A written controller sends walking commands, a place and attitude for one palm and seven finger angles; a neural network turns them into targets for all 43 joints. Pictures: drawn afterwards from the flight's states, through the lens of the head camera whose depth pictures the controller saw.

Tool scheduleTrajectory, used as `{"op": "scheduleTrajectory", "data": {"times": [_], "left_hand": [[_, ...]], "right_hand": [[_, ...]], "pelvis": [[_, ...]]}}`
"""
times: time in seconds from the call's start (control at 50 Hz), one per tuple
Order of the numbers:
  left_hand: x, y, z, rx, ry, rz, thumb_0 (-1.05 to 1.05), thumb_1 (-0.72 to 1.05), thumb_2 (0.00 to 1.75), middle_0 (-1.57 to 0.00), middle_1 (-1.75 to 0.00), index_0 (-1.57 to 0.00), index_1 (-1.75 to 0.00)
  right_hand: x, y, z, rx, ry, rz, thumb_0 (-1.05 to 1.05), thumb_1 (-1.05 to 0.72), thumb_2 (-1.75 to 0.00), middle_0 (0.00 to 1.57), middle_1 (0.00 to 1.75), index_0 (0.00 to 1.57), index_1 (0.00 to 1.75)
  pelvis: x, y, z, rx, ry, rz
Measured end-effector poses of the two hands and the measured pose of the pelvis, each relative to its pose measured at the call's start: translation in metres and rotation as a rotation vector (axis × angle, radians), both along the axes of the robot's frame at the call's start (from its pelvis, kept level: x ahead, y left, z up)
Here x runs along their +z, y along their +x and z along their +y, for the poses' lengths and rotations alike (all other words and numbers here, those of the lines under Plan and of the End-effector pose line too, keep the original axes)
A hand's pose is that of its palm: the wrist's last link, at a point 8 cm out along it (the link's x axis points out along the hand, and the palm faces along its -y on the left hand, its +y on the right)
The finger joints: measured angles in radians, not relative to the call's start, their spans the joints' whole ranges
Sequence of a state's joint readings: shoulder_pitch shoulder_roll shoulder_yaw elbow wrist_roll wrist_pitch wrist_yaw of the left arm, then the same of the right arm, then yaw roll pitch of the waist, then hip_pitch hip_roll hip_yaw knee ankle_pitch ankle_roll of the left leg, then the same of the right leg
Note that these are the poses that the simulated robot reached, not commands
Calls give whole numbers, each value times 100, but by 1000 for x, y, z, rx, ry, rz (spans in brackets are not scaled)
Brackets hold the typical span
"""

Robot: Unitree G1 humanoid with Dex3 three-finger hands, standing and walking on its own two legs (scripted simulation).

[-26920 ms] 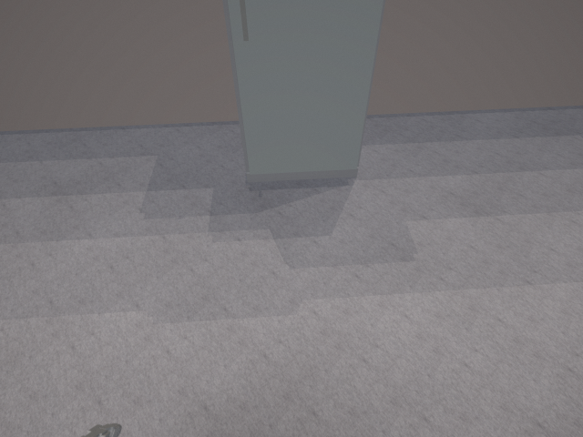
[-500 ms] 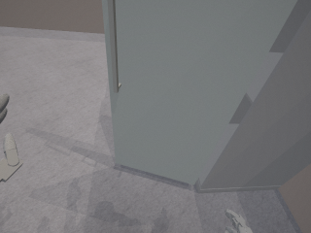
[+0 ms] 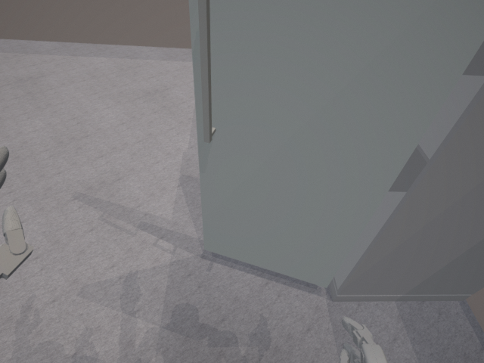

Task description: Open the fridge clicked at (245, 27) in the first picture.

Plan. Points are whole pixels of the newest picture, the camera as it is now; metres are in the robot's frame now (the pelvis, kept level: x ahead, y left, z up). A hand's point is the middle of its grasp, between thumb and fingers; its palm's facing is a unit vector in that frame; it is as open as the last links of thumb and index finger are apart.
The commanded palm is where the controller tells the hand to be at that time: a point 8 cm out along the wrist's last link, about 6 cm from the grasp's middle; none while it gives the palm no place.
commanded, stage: let the arm hang, fingers relaxed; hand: left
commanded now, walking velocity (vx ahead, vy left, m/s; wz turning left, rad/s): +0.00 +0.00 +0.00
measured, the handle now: (209, 68) +0.67 +0.13 +0.17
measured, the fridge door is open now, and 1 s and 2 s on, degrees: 71 71 71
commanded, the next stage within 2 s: look to check the result in 1.12 s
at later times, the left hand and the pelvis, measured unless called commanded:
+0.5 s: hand out of the picture +0.00 +0.18 -0.18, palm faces +0.04 -0.98 -0.20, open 7.1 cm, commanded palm none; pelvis +0.02 -0.01 +0.00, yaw +3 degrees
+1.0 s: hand out of the picture +0.03 +0.17 -0.18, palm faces +0.03 -0.98 -0.18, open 7.3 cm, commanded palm none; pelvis +0.03 +0.00 +0.00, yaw +1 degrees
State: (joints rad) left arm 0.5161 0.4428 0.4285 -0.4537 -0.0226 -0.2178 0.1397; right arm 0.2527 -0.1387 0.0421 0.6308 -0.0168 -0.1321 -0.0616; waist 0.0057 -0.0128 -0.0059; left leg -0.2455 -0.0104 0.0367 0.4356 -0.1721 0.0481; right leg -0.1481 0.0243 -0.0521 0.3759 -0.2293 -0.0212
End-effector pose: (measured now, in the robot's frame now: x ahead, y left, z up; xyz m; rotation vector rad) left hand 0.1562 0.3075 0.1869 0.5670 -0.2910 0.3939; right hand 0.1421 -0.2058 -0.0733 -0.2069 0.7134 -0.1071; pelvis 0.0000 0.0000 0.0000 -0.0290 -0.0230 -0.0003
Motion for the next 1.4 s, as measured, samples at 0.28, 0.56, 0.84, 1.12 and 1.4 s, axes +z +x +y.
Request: {"op": "scheduleTrajectory", "data": {"times": [0.28, 0.56, 0.84, 1.12, 1.4], "left_hand": [[-335, -69, -101, 56, -630, 1360, 1, 91, 90, -20, -29, -19, -30], [-333, -168, -70, 318, -645, 1649, -1, 94, 90, -20, -30, -20, -30], [-331, -144, -82, 274, -651, 1604, 0, 91, 90, -20, -30, -20, -30], [-335, -134, -90, 246, -666, 1603, 0, 91, 90, -20, -30, -20, -30], [-334, -145, -87, 273, -667, 1643, 0, 91, 90, -20, -30, -20, -30]], "right_hand": [[-49, -45, -52, -72, -58, 358, 1, -91, -90, 20, 29, 20, 30], [-66, -126, -26, -118, 10, 707, 1, -91, -90, 20, 29, 20, 30], [-75, -113, -9, -123, 55, 665, 1, -93, -90, 20, 29, 20, 30], [-72, -119, -5, -143, 58, 682, 1, -92, -90, 20, 29, 20, 30], [-73, -121, -1, -147, 66, 705, 0, -91, -90, 20, 29, 20, 30]], "pelvis": [[-15, 8, -6, 36, 13, 14], [-1, 22, -6, 41, 10, 18], [0, 30, 3, 21, 26, 0], [1, 35, 3, 15, 26, 1], [1, 37, 5, 13, 26, 3]]}}
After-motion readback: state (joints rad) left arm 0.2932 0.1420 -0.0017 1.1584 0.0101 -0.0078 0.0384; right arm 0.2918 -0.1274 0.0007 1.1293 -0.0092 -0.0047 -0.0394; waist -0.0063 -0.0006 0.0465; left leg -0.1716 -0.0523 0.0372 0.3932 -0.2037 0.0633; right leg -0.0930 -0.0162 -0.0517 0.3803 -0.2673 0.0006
